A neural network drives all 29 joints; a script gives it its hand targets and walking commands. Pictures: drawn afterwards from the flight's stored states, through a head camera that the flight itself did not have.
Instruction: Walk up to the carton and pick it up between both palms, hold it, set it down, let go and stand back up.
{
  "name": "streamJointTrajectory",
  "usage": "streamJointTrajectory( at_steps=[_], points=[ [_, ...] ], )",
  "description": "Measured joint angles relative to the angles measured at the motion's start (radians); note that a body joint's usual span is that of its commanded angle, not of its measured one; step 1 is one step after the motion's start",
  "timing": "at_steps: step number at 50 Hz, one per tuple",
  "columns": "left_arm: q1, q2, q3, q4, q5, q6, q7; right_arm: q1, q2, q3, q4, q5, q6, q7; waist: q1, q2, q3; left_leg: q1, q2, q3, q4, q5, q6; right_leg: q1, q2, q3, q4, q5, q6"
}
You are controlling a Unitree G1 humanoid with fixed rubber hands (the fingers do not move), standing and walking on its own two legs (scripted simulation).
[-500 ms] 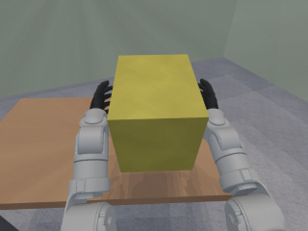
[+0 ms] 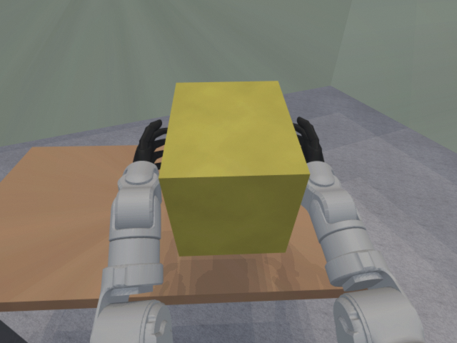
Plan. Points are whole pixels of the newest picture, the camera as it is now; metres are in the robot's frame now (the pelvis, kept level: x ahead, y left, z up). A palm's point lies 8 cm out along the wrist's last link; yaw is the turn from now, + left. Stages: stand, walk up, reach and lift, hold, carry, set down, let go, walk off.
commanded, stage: hold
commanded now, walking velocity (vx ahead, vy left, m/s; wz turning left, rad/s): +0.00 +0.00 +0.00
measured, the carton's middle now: (229, 166) +0.38 +0.00 +0.17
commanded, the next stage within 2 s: none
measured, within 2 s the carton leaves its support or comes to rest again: neither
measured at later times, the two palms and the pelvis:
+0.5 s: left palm (146, 165) +0.36 +0.14 +0.20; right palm (309, 162) +0.37 -0.14 +0.19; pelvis +0.00 +0.00 +0.00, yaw +0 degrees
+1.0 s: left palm (145, 164) +0.36 +0.14 +0.20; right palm (309, 161) +0.37 -0.14 +0.19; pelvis +0.00 +0.00 +0.00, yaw +0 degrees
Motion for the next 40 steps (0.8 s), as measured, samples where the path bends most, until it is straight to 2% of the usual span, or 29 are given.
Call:
streamJointTrajectory(
  at_steps=[40],
  points=[
    [0.009,-0.001,0.001,-0.014,0.006,0.009,-0.006,0.004,0.000,0.011,0.001,0.000,0.000,-0.002,-0.002,0.000,0.000,0.006,0.000,0.000,0.000,-0.007,0.000,0.005,0.000,0.000,0.001,-0.008,0.000]
  ],
)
